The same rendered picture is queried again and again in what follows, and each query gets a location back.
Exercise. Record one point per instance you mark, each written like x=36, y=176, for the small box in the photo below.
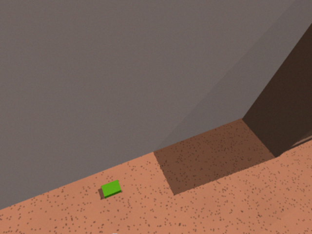
x=111, y=189

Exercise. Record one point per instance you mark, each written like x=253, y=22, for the bookshelf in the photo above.
x=281, y=116

